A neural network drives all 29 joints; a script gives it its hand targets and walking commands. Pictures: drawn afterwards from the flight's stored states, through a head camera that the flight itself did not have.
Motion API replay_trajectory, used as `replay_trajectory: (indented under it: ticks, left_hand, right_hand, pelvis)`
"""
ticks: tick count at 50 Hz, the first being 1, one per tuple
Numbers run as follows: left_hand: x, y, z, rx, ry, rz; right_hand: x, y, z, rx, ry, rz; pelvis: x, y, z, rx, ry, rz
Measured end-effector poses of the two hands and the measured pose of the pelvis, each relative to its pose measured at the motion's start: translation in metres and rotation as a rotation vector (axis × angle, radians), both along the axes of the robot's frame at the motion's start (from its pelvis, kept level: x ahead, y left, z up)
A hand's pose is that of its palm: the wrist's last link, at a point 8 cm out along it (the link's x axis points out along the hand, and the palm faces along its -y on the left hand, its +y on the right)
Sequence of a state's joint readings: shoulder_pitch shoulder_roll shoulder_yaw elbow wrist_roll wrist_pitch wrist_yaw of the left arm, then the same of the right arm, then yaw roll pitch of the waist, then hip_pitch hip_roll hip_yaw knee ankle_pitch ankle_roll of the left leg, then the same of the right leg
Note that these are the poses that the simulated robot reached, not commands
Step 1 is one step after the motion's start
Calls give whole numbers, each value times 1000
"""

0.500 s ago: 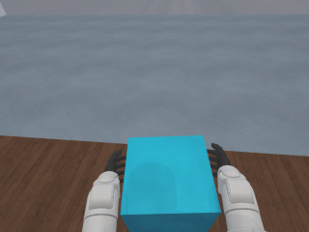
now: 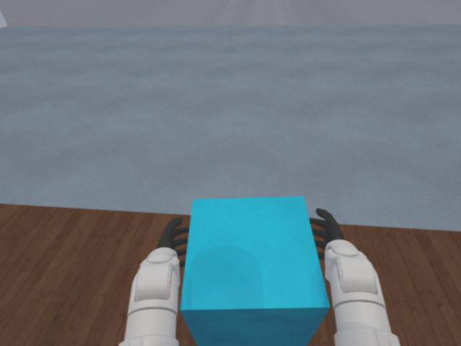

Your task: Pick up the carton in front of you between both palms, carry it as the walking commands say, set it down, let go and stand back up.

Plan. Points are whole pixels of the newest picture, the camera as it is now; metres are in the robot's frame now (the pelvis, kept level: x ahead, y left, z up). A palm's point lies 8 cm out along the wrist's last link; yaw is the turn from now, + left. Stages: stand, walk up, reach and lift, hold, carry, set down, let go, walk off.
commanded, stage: hold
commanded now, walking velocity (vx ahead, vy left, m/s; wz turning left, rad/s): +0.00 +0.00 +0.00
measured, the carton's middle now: (249, 277) +0.29 +0.00 -0.03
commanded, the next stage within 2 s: carry in 0.42 s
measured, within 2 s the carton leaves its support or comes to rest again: neither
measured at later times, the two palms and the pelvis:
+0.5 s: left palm (169, 252) +0.30 +0.14 +0.05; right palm (334, 245) +0.30 -0.16 +0.06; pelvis +0.02 +0.00 +0.00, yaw -1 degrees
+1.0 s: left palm (183, 189) +0.44 +0.13 +0.08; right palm (327, 190) +0.42 -0.17 +0.08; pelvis +0.20 -0.01 -0.01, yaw -4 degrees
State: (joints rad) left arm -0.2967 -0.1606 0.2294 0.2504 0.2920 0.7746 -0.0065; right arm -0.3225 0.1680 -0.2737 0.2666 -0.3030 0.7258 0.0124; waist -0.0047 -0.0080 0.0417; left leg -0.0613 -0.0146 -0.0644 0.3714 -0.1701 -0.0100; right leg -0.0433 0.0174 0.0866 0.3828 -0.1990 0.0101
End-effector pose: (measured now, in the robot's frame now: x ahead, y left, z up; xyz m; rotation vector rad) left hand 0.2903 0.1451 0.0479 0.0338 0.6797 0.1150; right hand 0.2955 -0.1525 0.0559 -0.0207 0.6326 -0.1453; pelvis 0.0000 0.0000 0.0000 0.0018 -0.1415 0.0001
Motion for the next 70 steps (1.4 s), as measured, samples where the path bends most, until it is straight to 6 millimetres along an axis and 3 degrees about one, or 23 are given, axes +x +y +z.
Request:
replay_trajectory:
  ticks: [24, 33, 37, 42, 46, 50, 54, 60, 66, 70]
  left_hand:
    - [7, -2, 0, 13, 0, -6]
    - [45, -28, 27, -6, -103, -16]
    - [65, -32, 39, -21, -110, -5]
    - [89, -18, 47, -54, -110, 44]
    - [115, -7, 37, -79, -101, 64]
    - [146, -15, 31, -82, -1, 35]
    - [189, -29, 32, -91, 28, 3]
    - [263, -46, 28, -72, -8, 45]
    - [343, -74, 12, -72, -44, 61]
    - [376, -80, 12, -83, 18, 90]
  right_hand:
    - [7, -2, -1, -6, 0, 8]
    - [34, -28, 20, 32, -103, -38]
    - [56, -32, 36, 43, -111, -45]
    - [90, -19, 47, 54, -109, -25]
    - [114, -9, 36, 64, -98, -36]
    - [127, -18, 22, 92, 3, -112]
    - [156, -32, 25, 103, 28, -177]
    - [230, -53, 26, 100, -7, -189]
    - [325, -79, 3, 130, -38, -142]
    - [374, -83, 3, 131, 27, -87]
  pelvis:
    - [15, -2, -1, 4, 70, -13]
    - [51, -19, -10, -5, 177, -27]
    - [78, -24, -4, 18, 216, -6]
    - [122, -18, -2, 40, 238, -12]
    - [163, -9, -16, 42, 232, -46]
    - [201, -6, -7, 24, 234, -66]
    - [243, -11, 1, 3, 235, -68]
    - [317, -34, -3, -3, 225, -65]
    - [402, -67, -28, -21, 202, -41]
    - [442, -81, -15, -9, 213, -14]
